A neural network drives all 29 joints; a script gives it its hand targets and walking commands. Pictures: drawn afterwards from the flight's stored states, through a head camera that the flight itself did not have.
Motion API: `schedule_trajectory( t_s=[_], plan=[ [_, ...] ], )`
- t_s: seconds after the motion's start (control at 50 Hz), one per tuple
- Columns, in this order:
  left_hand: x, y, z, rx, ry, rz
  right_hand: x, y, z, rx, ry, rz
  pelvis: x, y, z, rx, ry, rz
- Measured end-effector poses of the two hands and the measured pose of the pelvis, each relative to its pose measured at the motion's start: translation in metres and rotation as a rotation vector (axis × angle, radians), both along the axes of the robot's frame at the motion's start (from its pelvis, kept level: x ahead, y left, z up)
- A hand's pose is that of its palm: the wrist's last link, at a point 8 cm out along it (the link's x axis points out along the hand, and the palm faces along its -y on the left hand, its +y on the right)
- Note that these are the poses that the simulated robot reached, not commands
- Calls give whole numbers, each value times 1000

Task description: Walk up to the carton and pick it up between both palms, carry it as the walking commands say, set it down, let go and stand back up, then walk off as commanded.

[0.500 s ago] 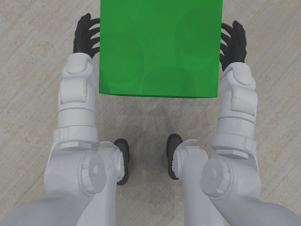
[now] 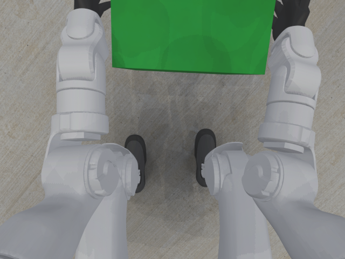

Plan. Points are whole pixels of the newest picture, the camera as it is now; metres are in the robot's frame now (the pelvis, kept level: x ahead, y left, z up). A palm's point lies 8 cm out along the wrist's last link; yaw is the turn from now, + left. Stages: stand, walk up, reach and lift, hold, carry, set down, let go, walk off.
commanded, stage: set down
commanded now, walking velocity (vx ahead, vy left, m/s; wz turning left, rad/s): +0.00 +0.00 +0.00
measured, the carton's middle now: out of the picture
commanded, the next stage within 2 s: none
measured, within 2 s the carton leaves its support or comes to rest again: neither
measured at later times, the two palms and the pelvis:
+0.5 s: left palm (100, 16) +0.56 +0.14 -0.23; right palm (263, 13) +0.56 -0.19 -0.22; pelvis +0.01 +0.00 -0.05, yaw +0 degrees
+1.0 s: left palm (102, 18) +0.56 +0.14 -0.24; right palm (262, 14) +0.56 -0.19 -0.22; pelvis +0.01 +0.00 -0.06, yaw +0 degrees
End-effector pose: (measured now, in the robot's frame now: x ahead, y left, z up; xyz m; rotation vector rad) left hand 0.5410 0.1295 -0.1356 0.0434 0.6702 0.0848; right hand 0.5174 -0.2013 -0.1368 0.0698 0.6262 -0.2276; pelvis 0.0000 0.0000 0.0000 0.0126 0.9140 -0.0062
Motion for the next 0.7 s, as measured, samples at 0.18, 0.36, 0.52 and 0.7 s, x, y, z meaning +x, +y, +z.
schedule_trajectory(
  t_s=[0.18, 0.36, 0.52, 0.7],
  plan=[
    [5, 4, -38, 24, 62, -12, 6, 4, -38, 18, 59, -2, 2, -1, -17, 3, -19, 1],
    [15, 10, -78, 18, 46, 4, 38, 8, -61, -16, 35, 48, 9, 2, -34, -4, -44, 2],
    [21, 11, -97, 12, 66, -5, 45, 8, -80, -16, 55, 55, 15, 3, -47, -9, -46, 4],
    [23, 10, -92, 23, 36, -10, 47, 7, -75, -6, 18, 54, 12, 1, -56, -4, -78, 5]
  ],
)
